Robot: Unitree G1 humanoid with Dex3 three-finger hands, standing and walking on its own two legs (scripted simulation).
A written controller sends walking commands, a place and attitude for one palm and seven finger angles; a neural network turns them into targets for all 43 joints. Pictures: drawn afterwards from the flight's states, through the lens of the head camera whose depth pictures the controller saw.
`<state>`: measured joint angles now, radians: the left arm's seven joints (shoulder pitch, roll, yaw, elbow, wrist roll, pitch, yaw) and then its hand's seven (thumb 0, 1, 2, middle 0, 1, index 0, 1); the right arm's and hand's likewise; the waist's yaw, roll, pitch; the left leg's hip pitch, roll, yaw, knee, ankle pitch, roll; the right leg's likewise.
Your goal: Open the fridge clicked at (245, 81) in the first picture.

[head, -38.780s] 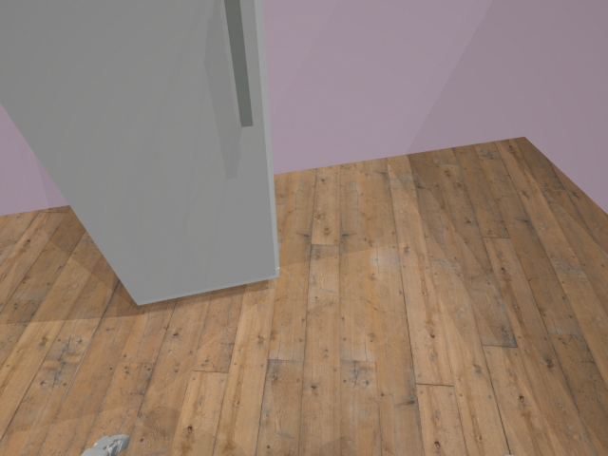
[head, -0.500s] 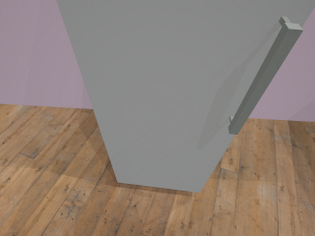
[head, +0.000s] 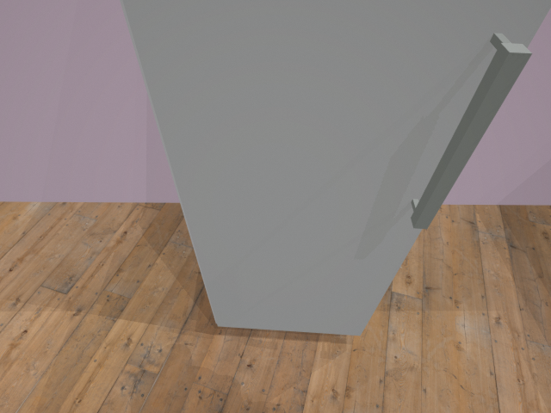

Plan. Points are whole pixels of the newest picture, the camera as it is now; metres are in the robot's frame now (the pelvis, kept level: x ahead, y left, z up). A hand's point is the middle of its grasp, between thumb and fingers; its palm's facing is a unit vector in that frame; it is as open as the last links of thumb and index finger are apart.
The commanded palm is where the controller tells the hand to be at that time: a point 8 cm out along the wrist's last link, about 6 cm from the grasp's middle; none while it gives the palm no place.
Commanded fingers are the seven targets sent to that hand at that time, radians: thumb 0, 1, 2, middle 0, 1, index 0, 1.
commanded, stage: come to a stop and stand still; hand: right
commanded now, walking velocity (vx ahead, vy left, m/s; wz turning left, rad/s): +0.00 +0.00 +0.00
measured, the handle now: (451, 148) +0.46 -0.24 +0.16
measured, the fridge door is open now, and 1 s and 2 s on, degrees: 4 4 4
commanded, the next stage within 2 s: look again from close up in 1.36 s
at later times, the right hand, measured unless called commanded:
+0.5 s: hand out of the picture +0.00 -0.19 -0.17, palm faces +0.01 +0.97 -0.22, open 7.3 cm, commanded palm none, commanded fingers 0.00 -0.90 -0.90 0.20 0.30 0.20 0.30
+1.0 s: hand out of the picture -0.02 -0.20 -0.18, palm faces +0.00 +0.99 -0.14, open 7.3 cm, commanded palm none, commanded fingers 0.00 -0.90 -0.90 0.20 0.30 0.20 0.30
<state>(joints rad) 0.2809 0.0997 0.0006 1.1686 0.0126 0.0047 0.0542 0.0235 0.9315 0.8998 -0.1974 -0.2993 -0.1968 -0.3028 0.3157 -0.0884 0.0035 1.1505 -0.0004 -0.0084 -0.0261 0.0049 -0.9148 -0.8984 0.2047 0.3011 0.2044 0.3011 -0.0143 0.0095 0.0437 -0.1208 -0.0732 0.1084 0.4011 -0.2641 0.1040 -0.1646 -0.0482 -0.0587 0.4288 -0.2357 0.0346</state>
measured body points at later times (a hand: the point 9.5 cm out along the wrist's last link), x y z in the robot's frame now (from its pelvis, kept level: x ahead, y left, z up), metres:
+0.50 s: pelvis -0.01 -0.02 -0.01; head -0.02 +0.00 +0.44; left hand -0.04 +0.20 -0.17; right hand +0.00 -0.24 -0.16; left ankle -0.02 +0.04 -0.74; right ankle -0.02 -0.11 -0.74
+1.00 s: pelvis +0.00 -0.05 +0.00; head +0.02 -0.05 +0.45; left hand -0.02 +0.16 -0.16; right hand -0.01 -0.25 -0.16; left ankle -0.02 +0.04 -0.74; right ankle -0.02 -0.11 -0.74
